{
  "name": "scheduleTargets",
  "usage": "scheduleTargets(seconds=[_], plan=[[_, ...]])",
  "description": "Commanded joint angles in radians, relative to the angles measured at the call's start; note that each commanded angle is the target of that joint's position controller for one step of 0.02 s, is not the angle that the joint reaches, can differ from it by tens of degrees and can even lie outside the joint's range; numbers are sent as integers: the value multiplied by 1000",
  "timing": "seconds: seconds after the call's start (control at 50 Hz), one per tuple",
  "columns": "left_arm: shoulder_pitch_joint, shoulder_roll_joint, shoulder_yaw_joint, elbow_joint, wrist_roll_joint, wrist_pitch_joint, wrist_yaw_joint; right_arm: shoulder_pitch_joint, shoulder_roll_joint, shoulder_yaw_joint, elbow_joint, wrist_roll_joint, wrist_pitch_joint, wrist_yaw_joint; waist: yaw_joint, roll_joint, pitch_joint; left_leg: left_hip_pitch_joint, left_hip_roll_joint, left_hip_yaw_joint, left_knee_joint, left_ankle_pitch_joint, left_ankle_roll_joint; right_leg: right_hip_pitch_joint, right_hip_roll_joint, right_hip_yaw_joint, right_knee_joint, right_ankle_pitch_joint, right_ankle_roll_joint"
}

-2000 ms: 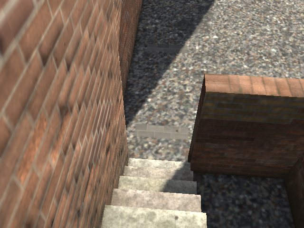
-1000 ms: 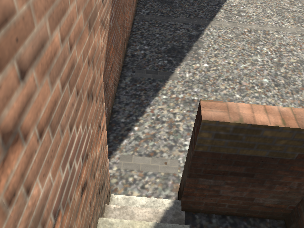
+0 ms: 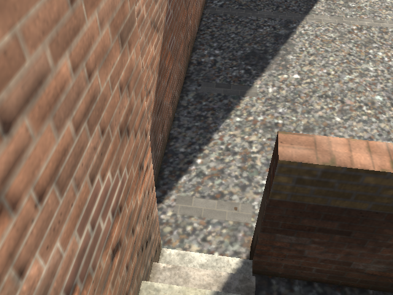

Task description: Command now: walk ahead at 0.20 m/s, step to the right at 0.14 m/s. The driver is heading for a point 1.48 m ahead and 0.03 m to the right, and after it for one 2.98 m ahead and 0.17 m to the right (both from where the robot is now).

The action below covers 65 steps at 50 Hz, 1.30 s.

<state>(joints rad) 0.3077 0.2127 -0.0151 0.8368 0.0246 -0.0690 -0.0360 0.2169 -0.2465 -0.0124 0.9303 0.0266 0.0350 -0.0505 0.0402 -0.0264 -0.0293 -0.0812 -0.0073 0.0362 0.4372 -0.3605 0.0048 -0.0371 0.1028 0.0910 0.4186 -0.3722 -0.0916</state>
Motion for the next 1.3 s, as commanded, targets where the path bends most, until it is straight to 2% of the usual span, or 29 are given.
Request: scheduleTargets(seconds=[0.02, 0.16, 0.2, 0.22, 0.24, 0.26, 0.3, 0.34, 0.38, 0.44, 0.5, 0.56, 0.6, 0.62, 0.66, 0.72, 0.76, 0.88, 1.0, 1.02, 1.06, 1.08, 1.1, 1.16, 1.18, 1.22, 1.26, 1.28, 1.3], plan=[[12, 104, 26, -52, 1, -11, -1, 17, -111, -23, -39, -3, -7, -7, -10, -13, 2, -42, 57, -48, -14, 307, 32, 43, -175, 131, 24, 860, 11], [22, 104, 29, -41, 0, -11, 4, 19, -110, -24, -39, -1, -10, -6, -14, -1, 16, -27, 61, -64, -27, 341, 39, 11, -163, 128, 27, 763, 8], [23, 117, 36, -52, -5, 1, 8, 13, -110, -22, -54, -12, -15, -4, -12, -7, 13, -32, 53, -54, -4, 325, 43, 9, -151, 122, 48, 720, 7], [142, 160, 59, -33, 0, -3, 7, -96, -170, -43, -81, -11, -9, 15, 57, 89, 16, -193, -19, -8, 93, 55, 53, 127, -221, 208, 29, 577, -15], [149, 186, 70, -32, 1, -12, 7, -154, -132, -34, -115, -13, -7, 22, 75, -14, 63, -342, -1, -37, 154, -4, 44, 166, -281, 292, 6, 698, -48], [155, 189, 75, -31, 4, -21, 8, -131, -130, -31, -114, -13, -9, 21, 66, -45, 63, -403, 23, -73, 205, -30, 38, 197, -312, 310, 8, 804, -68], [131, 164, 66, -35, 16, -26, 21, -43, -118, -33, -87, -11, -30, 25, 33, -81, 38, -364, 54, -83, 231, -39, 38, 174, -303, 271, 22, 810, -95], [83, 140, 58, -49, 20, -26, 21, 0, -123, -39, -66, -14, -29, 26, 3, -46, 60, -263, 46, -55, 246, -30, 21, 42, -280, 250, 31, 760, -106], [-14, 126, 52, -72, 9, 0, 17, 32, -64, -22, -54, -13, -8, 18, -71, -24, 86, -118, 54, -32, 137, 60, 20, -118, -230, 205, 61, 666, -68], [22, 139, 59, -49, 16, 15, 41, 50, -141, -43, -45, 3, -9, -7, -68, 27, 115, -3, 50, -96, 86, 418, 58, -240, -82, 61, 187, 512, 30], [43, 105, 45, -34, 9, 32, 52, 49, -93, -10, -32, -13, -16, -22, -58, 81, 80, -16, 105, -158, 28, 556, 82, -247, -89, 61, 223, 379, 82], [11, 66, 13, -25, 15, 34, 37, -48, -57, 19, -40, -4, -6, -23, -28, 4, 76, -49, 94, -117, -40, 607, 42, -110, -125, 60, 59, 506, 82], [-16, 70, 10, -17, 12, 38, 32, 9, -91, 13, -12, 8, 5, -22, -47, 1, 43, -17, 95, -120, -52, 677, 28, -54, -131, 54, 60, 594, 68], [-31, 68, 12, -18, -2, 40, 36, 32, -82, 19, 3, 9, 2, -23, -53, 19, 21, 21, 106, -134, -74, 738, 22, -51, -130, 52, 46, 565, 69], [-35, 62, 8, -6, -3, 40, 41, 66, -82, 18, 40, 17, -10, -30, -56, 69, 3, 113, 125, -143, -88, 900, -4, -83, -137, 39, -1, 490, 76], [-93, 54, 9, 6, -23, 48, 46, 51, -61, 24, 63, 16, -14, -25, -63, 75, -17, 137, 133, -156, -141, 925, -24, -50, -142, 30, -57, 427, 90], [-133, 44, 10, 15, -18, 56, 38, 55, -38, 26, 76, 4, -17, -24, -75, 98, -27, 155, 134, -140, -142, 841, -27, -37, -150, 8, -106, 406, 85], [-167, 39, 29, 36, 11, 59, 43, 112, -73, -6, 115, 22, -33, -39, -88, 108, -60, 143, 135, -162, -58, 777, 21, -38, -144, -35, -4, 312, 60], [-28, 55, 50, 118, 35, 69, 42, 87, -70, -38, 123, 1, -46, -21, -20, 17, 25, -241, 72, -163, 111, 233, 100, 62, -140, -45, 134, 224, 5], [40, 56, 52, 131, 38, 63, 38, 30, -68, -36, 98, 0, -55, -22, 17, -51, 31, -363, 36, -121, 213, 209, 94, 144, -169, 3, 102, 296, -12], [112, 136, 82, 159, 32, 51, 35, 26, -77, -43, 81, -24, -64, -25, 30, -149, 109, -585, 23, -49, 346, -10, 45, 214, -283, 163, 64, 395, -88], [104, 159, 97, 162, 30, 48, 37, 15, -103, -56, 73, -40, -60, -27, 20, -161, 163, -653, 63, -58, 425, -105, 19, 175, -348, 243, 42, 414, -138], [96, 153, 102, 149, 37, 43, 34, -12, -131, -66, 67, -38, -52, -32, 24, -120, 185, -678, 79, -62, 489, -118, 11, 156, -360, 276, 39, 404, -162], [65, 174, 113, 138, 38, 40, 31, 82, -113, -87, 90, -27, -28, -17, -47, -76, 185, -586, 93, -64, 574, -46, 4, 2, -370, 280, 73, 391, -176], [103, 140, 97, 170, 70, 5, 40, 18, -112, -103, 64, -32, -33, -18, -8, -92, 238, -775, 172, -267, 500, 131, -37, 46, -376, 264, 156, 177, -143], [217, 126, 84, 218, 50, -7, 53, -77, -120, -115, 43, -26, -48, -13, 53, -43, 236, -906, 143, -243, 479, 183, -64, 127, -362, 259, 223, 111, -130], [241, 145, 87, 215, 60, -5, 58, -109, -116, -120, 30, -31, -74, -4, 65, -9, 237, -880, 142, -240, 454, 268, -67, 100, -352, 293, 257, 77, -137], [86, 142, 89, 169, 47, -14, 68, -79, -52, -86, -6, -18, -81, 4, -19, 60, 254, -548, 146, -192, 107, 689, -67, -168, -252, 108, 238, -58, -56], [56, 140, 84, 176, 32, 3, 69, 17, -54, -90, 60, 0, -79, 30, -36, 99, 214, -217, 100, -147, 62, 811, -41, -360, -208, 44, 257, -177, -36]])
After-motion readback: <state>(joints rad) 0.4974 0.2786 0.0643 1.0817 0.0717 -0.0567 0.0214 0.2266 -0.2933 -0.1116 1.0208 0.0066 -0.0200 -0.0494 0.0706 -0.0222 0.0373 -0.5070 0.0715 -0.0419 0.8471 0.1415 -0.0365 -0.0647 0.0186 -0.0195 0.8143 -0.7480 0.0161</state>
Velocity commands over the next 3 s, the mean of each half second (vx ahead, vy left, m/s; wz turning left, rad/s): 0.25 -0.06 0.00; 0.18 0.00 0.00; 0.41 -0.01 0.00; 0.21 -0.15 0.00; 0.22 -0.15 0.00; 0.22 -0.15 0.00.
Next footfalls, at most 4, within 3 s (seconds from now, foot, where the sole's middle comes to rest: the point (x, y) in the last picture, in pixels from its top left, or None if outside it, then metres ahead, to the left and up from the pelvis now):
1.42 left None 0.16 0.25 -0.99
1.96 right None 0.35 -0.07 -1.20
2.64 left None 0.57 0.18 -1.26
2.86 left None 0.61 0.20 -1.42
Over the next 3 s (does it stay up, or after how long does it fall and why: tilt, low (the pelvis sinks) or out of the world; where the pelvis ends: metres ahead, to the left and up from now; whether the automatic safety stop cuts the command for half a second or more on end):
stays up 0.54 0.09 -0.65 its command is cut before an obstacle after 1.4 s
